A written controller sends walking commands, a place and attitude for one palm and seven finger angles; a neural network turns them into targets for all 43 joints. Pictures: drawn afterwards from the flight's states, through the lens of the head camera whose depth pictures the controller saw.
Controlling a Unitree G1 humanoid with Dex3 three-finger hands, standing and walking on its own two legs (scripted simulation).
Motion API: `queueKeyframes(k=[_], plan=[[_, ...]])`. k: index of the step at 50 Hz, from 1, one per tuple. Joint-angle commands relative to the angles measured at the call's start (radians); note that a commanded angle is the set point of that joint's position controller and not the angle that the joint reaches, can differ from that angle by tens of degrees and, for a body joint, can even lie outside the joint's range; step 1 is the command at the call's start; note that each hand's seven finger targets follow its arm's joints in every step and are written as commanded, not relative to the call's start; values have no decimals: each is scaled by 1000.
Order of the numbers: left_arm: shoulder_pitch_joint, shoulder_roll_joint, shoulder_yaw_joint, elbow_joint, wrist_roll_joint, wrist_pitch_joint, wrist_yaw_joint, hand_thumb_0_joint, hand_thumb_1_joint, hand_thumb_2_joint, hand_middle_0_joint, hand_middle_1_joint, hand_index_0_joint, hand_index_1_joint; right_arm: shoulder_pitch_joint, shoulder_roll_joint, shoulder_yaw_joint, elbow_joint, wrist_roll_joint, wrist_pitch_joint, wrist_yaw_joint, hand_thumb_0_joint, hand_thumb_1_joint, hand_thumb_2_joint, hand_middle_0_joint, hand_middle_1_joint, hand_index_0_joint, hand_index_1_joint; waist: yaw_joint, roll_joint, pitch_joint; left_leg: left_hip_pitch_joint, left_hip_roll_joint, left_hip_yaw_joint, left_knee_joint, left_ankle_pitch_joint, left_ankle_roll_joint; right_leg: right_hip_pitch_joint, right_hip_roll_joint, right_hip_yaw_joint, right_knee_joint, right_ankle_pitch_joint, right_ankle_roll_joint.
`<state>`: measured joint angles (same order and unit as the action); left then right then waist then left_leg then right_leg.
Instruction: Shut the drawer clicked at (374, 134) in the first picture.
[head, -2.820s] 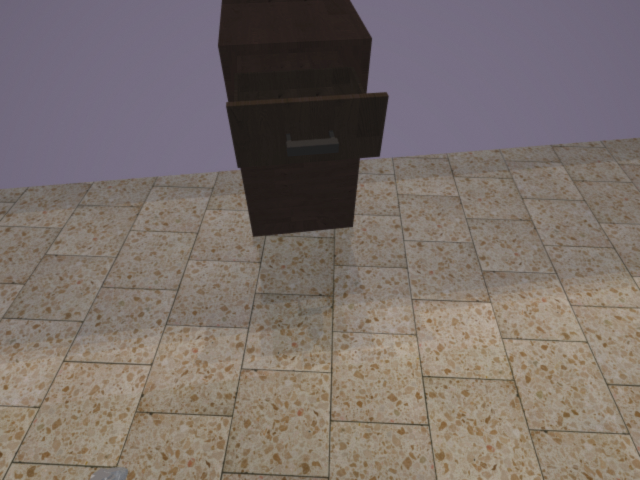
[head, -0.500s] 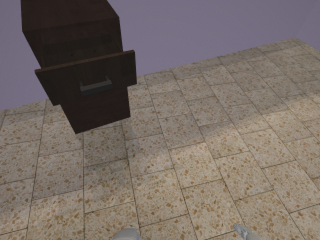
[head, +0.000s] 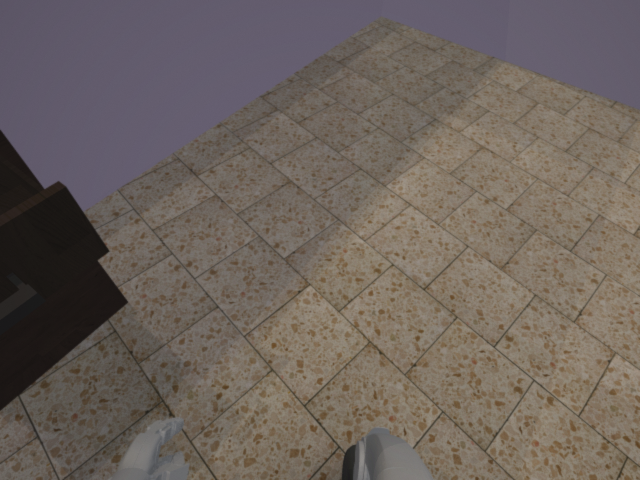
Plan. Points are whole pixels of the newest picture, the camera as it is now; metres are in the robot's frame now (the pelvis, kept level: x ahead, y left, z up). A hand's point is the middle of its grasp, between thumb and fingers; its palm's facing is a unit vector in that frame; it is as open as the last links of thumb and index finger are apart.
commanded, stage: walk to a spot facing it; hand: left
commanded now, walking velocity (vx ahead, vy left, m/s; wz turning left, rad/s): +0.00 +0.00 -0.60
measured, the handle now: out of the picture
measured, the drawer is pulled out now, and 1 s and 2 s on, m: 0.30 0.30 0.30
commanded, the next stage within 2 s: turn to face it in 1.88 s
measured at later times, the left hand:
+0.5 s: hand (173, 435) +0.21 +0.21 -0.18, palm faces -0.17 -0.97 -0.19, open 7.4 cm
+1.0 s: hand (223, 388) +0.27 +0.14 -0.16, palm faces -0.57 -0.79 -0.23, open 7.4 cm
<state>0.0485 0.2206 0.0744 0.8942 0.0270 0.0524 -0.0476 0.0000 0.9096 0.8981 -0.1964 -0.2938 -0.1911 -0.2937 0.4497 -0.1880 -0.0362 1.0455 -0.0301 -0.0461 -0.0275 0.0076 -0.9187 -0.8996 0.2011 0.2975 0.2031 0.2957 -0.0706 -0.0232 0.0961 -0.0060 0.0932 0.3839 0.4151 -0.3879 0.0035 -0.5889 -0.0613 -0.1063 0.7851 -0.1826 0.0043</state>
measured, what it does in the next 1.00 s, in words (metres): steps on the spot, turning right: right foot, then left foot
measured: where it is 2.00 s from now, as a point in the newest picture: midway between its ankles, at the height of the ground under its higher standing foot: outside the picture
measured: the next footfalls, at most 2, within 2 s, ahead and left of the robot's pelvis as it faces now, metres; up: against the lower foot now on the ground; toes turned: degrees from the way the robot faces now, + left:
right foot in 0.10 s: +0.16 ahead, -0.11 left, +0.00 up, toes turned -9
left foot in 0.48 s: +0.18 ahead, +0.13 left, +0.00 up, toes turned -11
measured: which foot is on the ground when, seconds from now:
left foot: down 0.00-0.08, up 0.10-0.46, down 0.48-1.00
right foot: up 0.00-0.08, down 0.10-0.48, up 0.50-0.98, down 1.00-1.00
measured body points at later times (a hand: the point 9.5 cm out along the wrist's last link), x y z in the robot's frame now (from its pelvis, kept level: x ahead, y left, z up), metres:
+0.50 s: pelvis +0.08 +0.04 -0.01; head +0.11 +0.06 +0.43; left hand +0.22 +0.27 -0.17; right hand +0.16 -0.23 -0.12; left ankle +0.14 +0.14 -0.74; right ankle +0.12 -0.10 -0.73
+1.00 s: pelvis +0.07 +0.04 -0.01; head +0.10 +0.01 +0.44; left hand +0.30 +0.19 -0.15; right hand -0.07 -0.18 -0.16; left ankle +0.14 +0.13 -0.74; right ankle -0.01 -0.05 -0.74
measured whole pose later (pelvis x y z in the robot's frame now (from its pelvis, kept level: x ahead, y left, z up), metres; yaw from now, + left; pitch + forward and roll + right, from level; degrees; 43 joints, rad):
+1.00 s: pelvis +0.07 +0.04 -0.01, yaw -36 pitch +1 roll +0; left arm 0.16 0.22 0.08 0.90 0.02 0.07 -0.02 0.00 0.91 0.90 -0.20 -0.29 -0.19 -0.29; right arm 0.29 -0.22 -0.08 0.96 -0.03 0.02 -0.01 0.01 -0.91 -0.90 0.20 0.30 0.21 0.30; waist -0.04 0.01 0.08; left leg -0.27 0.21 0.38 0.62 -0.32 -0.02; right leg -0.28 -0.04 -0.09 0.61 -0.31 0.02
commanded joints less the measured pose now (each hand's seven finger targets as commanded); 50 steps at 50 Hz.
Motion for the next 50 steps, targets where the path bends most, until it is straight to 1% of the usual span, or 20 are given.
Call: queueKeyframes(k=[1,2,3,4,5,7,11,15,19,22,23,24,25,27,30,34,44,48,49,50], plan=[[22,45,0,-70,3,-45,1,0,900,900,-200,-300,-200,-300,6,-179,-40,-69,5,-8,-2,0,-900,-900,200,300,200,300,62,172,-77,46,255,-76,148,1023,82,148,72,-70,-126,-63,-47],[129,76,9,-43,6,-59,5,0,900,900,-200,-300,-200,-300,-6,-192,-42,-82,10,-5,0,0,-900,-900,200,300,200,300,116,161,-152,-6,236,-61,325,997,48,327,95,-78,-211,-8,-58],[252,158,28,-9,7,-76,14,0,900,900,-200,-300,-200,-300,4,-175,-38,-99,25,-1,12,0,-900,-900,200,300,200,300,173,58,-267,-231,217,-64,581,728,-3,656,-16,37,-270,227,-105],[337,270,48,-1,-6,-86,33,0,900,900,-200,-300,-200,-300,28,-100,-26,-138,37,2,12,0,-900,-900,200,300,200,300,178,-146,-397,-558,30,-110,939,-209,-75,899,-353,529,-247,803,-255],[352,290,54,6,-32,-74,48,0,900,900,-200,-300,-200,-300,-58,-112,-29,-161,30,3,-6,0,-900,-900,200,300,200,300,184,-54,-376,-616,22,-276,1031,-271,-66,840,-389,488,-265,1083,-320],[225,239,43,-37,-30,-63,60,0,900,900,-200,-300,-200,-300,-96,-115,-29,-173,21,21,-7,0,-900,-900,200,300,200,300,127,-113,-306,-615,72,-366,1002,-149,-79,671,-309,444,-324,761,-279],[59,164,27,-77,-12,-57,71,0,900,900,-200,-300,-200,-300,-64,-83,-22,-139,7,72,-8,0,-900,-900,200,300,200,300,16,-23,-177,-461,60,-347,780,-39,-91,295,-175,280,-407,465,-200],[76,169,31,-76,-3,-44,60,0,900,900,-200,-300,-200,-300,-125,-77,-26,-175,7,73,0,0,-900,-900,200,300,200,300,29,-96,-159,-425,14,-338,616,0,-85,221,-127,334,-441,174,-186],[123,178,43,-88,0,-29,51,0,900,900,-200,-300,-200,-300,-227,-80,-28,-227,17,58,0,0,-900,-900,200,300,200,300,77,-150,-155,-353,-47,-329,394,-38,-70,239,-116,430,-411,138,-181],[102,172,46,-111,-10,-16,48,0,900,900,-200,-300,-200,-300,-172,-100,-34,-224,22,46,-9,0,-900,-900,200,300,200,300,39,-144,-181,-155,-70,-319,115,90,-56,183,-69,435,-345,100,-112],[102,129,38,-127,-16,-12,47,0,900,900,-200,-300,-200,-300,-139,-149,-42,-226,20,35,-15,0,-900,-900,200,300,200,300,17,-22,-189,-40,44,-441,-43,71,-19,75,5,379,-237,-21,-60],[136,69,27,-144,-22,-10,36,0,900,900,-200,-300,-200,-300,-167,-251,-62,-251,8,36,-10,0,-900,-900,200,300,200,300,33,312,-156,-13,316,-712,-171,82,61,-88,143,211,31,-333,6],[139,113,38,-132,-2,-2,38,0,900,900,-200,-300,-200,-300,-212,-262,-61,-259,5,39,-10,0,-900,-900,200,300,200,300,31,346,-113,-142,419,-775,-208,55,119,-86,96,176,256,-393,37],[174,132,62,-93,3,-3,20,0,900,900,-200,-300,-200,-300,-324,-187,-39,-292,3,32,-12,0,-900,-900,200,300,200,300,91,153,-46,-265,295,-589,-192,76,110,-33,64,171,437,-255,44],[227,98,54,-64,-2,7,12,0,900,900,-200,-300,-200,-300,-328,-151,-30,-287,10,25,-13,0,-900,-900,200,300,200,300,100,171,-99,-180,212,-387,-144,258,83,-20,42,138,488,-155,69],[176,85,45,-69,-3,11,13,0,900,900,-200,-300,-200,-300,-222,-157,-44,-241,13,27,-11,0,-900,-900,200,300,200,300,54,148,-83,-95,240,-357,-138,322,106,-27,16,104,385,-173,82],[92,49,22,-72,-5,1,16,0,900,900,-200,-300,-200,-300,-144,-199,-76,-156,4,36,2,0,-900,-900,200,300,200,300,12,230,-132,-37,307,-235,-45,519,121,128,11,10,37,-278,52],[166,66,26,-53,-5,-21,27,0,900,900,-200,-300,-200,-300,-164,-208,-82,-147,7,40,11,0,-900,-900,200,300,200,300,69,195,-179,-130,292,-153,131,481,40,358,39,-18,-280,-71,6],[223,131,36,-41,-1,-32,36,0,900,900,-200,-300,-200,-300,-151,-177,-78,-155,15,44,18,0,-900,-900,200,300,200,300,102,56,-208,-260,254,-125,291,359,-21,529,-40,84,-401,66,-28],[269,244,57,-27,5,-45,50,0,900,900,-200,-300,-200,-300,-181,-93,-50,-204,14,50,23,0,-900,-900,200,300,200,300,131,-268,-187,-578,109,-108,507,-186,-81,672,-293,427,-460,316,-128]])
